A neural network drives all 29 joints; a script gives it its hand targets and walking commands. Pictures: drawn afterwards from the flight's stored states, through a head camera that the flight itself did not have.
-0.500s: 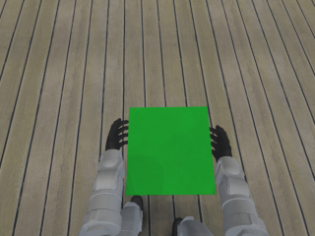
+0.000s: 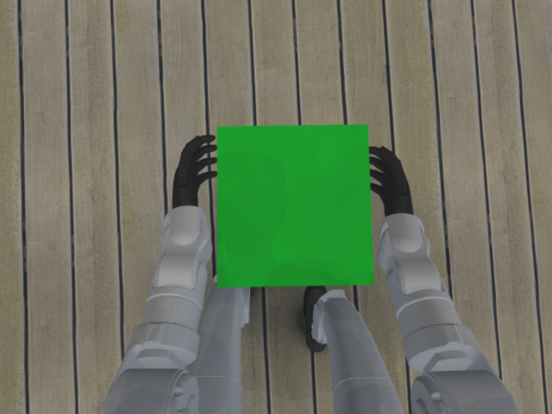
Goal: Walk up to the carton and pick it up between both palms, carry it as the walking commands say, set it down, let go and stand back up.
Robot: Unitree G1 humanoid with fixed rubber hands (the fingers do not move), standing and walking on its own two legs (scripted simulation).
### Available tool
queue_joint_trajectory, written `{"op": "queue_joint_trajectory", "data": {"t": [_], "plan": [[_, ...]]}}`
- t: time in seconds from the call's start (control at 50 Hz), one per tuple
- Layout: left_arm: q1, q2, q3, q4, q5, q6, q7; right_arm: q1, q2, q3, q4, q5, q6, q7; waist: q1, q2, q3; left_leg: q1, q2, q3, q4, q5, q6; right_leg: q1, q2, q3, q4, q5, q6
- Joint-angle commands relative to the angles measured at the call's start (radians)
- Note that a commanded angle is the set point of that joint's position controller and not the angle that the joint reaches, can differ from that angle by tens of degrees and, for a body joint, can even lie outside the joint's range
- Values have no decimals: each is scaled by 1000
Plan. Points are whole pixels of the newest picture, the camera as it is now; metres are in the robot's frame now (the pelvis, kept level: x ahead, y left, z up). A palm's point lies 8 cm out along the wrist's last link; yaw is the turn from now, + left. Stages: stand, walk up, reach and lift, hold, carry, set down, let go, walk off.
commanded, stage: set down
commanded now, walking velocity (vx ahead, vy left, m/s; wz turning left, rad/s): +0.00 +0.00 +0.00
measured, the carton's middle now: (289, 211) +0.35 +0.00 -0.22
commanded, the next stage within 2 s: none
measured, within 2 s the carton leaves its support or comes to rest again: neither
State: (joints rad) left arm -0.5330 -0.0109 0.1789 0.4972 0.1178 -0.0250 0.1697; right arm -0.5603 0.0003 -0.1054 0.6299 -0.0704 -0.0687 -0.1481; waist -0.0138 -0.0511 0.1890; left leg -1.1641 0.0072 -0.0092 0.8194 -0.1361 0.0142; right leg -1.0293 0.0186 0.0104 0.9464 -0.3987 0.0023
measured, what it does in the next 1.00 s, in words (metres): lowers itself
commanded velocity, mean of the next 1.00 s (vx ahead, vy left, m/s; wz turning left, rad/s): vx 0.00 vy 0.00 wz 0.00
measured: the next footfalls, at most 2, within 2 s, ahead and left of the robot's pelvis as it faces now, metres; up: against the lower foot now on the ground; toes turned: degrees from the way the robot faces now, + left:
none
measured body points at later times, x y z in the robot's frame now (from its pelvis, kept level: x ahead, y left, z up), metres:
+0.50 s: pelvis -0.03 +0.00 -0.07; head +0.28 +0.03 +0.25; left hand +0.41 +0.16 -0.22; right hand +0.41 -0.14 -0.22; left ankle +0.12 +0.11 -0.67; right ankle +0.01 -0.13 -0.67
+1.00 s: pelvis -0.06 +0.01 -0.15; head +0.31 +0.04 +0.11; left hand +0.45 +0.15 -0.33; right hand +0.45 -0.14 -0.32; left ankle +0.12 +0.11 -0.67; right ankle +0.01 -0.13 -0.67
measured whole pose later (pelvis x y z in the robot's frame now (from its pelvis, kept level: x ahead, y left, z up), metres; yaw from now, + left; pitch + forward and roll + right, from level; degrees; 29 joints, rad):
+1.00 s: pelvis -0.06 +0.01 -0.15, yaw -1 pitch +34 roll -3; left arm -1.09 0.15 0.18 0.60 0.01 0.11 0.23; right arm -1.09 -0.18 -0.11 0.67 0.11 0.09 -0.18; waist -0.01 -0.05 0.38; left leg -1.79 0.01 -0.02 1.44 -0.25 0.02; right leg -1.63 0.04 0.01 1.60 -0.57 0.01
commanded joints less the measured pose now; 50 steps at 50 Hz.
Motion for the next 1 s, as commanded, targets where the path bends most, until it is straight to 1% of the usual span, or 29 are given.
{"op": "queue_joint_trajectory", "data": {"t": [0.0,0.02,0.04,0.06,0.08,0.1,0.12,0.18,0.22,0.24,0.26,0.28,0.36,0.4,0.44,0.54,0.56,0.58,0.6,0.64,0.68,0.78,0.8,0.84,0.86,0.9,0.92,0.96,0.98], "plan": [[-268,-194,-296,-25,-89,-44,16,-307,111,111,-156,105,-49,-7,-36,106,-1104,848,-84,-114,186,291,11,-100,105,4,-2,209,-10],[-261,-193,-282,-8,-79,-39,19,-323,108,113,-149,106,-49,-5,-19,118,-1104,837,-85,-116,196,289,8,-132,103,7,10,198,-13],[-257,-197,-267,21,-68,-35,17,-319,112,98,-118,101,-46,-1,-25,122,-1087,811,-86,-115,203,273,8,-165,105,6,14,186,-13],[-268,-206,-272,27,-71,-34,16,-339,124,106,-125,106,-47,3,-24,113,-1087,783,-87,-115,213,255,10,-181,106,6,24,183,-13],[-286,-200,-258,41,-62,-32,15,-358,130,106,-108,109,-46,5,-15,115,-1074,743,-88,-110,222,232,11,-203,104,10,33,173,-14],[-304,-207,-261,39,-69,-31,15,-384,124,101,-113,109,-49,8,-21,112,-1083,724,-90,-112,229,216,10,-219,105,10,47,163,-15],[-329,-197,-254,35,-66,-32,17,-415,126,106,-116,117,-50,7,-10,115,-1089,699,-92,-108,243,212,12,-233,106,14,57,166,-15],[-385,-195,-257,23,-82,-30,19,-476,133,116,-121,141,-47,9,-1,109,-1128,648,-95,-100,275,176,14,-261,111,16,91,144,-14],[-432,-183,-264,5,-99,-22,24,-528,129,122,-141,158,-41,5,-4,100,-1167,627,-97,-95,298,142,17,-267,111,13,114,125,-13],[-451,-175,-268,-10,-105,-18,26,-562,124,138,-173,174,-39,0,10,107,-1208,620,-99,-84,314,143,18,-252,113,16,127,131,-14],[-471,-174,-273,-10,-117,-12,27,-565,118,129,-163,169,-33,-6,-7,110,-1224,610,-100,-83,329,130,18,-257,116,12,134,120,-13],[-489,-164,-274,-20,-122,-7,28,-580,122,136,-169,178,-26,-9,0,110,-1239,605,-102,-78,342,131,19,-259,115,13,143,123,-13],[-553,-163,-290,-36,-151,16,34,-637,122,150,-182,191,-2,-23,-5,111,-1309,576,-108,-69,389,103,16,-265,119,5,186,107,-15],[-580,-164,-292,-27,-161,28,36,-657,111,141,-170,192,8,-26,-16,115,-1323,565,-110,-69,410,92,12,-297,121,-3,211,96,-16],[-594,-158,-284,-18,-159,37,38,-681,110,144,-164,200,17,-28,-5,124,-1336,544,-112,-62,435,99,9,-318,123,-1,230,98,-16],[-639,-195,-285,50,-166,51,36,-713,121,131,-90,200,27,-18,-19,131,-1286,475,-113,-73,479,71,0,-433,127,-12,291,67,-22],[-658,-194,-283,36,-164,53,38,-740,125,133,-99,209,26,-14,-6,140,-1298,476,-114,-72,489,79,-1,-451,128,-9,303,68,-22],[-671,-198,-282,45,-166,54,40,-742,118,128,-89,207,26,-14,-13,140,-1300,470,-114,-75,501,83,-4,-475,130,-14,319,67,-22],[-691,-199,-286,37,-168,56,40,-766,127,138,-100,222,27,-10,-4,146,-1322,477,-113,-76,512,95,-5,-486,130,-12,330,70,-22],[-699,-214,-283,59,-167,59,39,-774,132,137,-81,224,29,-8,-2,145,-1319,457,-113,-75,538,108,-5,-521,133,-16,351,71,-20],[-738,-218,-288,42,-173,61,39,-813,143,151,-110,236,31,-5,-4,136,-1359,453,-115,-77,566,108,-4,-521,135,-17,377,70,-18],[-798,-217,-292,51,-181,80,46,-875,124,155,-114,249,44,-4,-2,149,-1388,449,-112,-76,620,93,-8,-574,134,-26,434,37,-17],[-817,-214,-294,37,-181,81,46,-881,125,153,-117,249,48,-5,-5,152,-1405,448,-114,-73,636,96,-9,-580,136,-27,442,39,-16],[-854,-209,-305,-2,-196,89,52,-919,122,176,-160,269,56,-8,5,156,-1491,488,-115,-68,666,101,-11,-550,135,-33,469,41,-15],[-873,-199,-314,-11,-203,94,56,-935,110,179,-181,276,59,-13,-4,161,-1529,507,-114,-69,685,106,-11,-544,136,-36,483,44,-14],[-918,-155,-311,-58,-218,103,67,-957,80,197,-202,295,75,-24,14,165,-1607,549,-110,-58,713,113,-14,-505,132,-39,507,43,-14],[-938,-143,-313,-65,-229,110,72,-972,61,197,-211,296,84,-31,7,163,-1641,562,-109,-56,728,107,-13,-488,131,-43,518,39,-14],[-996,-96,-312,-117,-246,125,86,-1011,31,217,-249,321,108,-42,16,159,-1735,628,-104,-51,755,119,-12,-448,127,-44,539,40,-11],[-1028,-85,-328,-159,-266,134,91,-1029,18,231,-282,336,120,-48,12,159,-1811,674,-102,-56,768,133,-12,-415,125,-49,557,52,-10]]}}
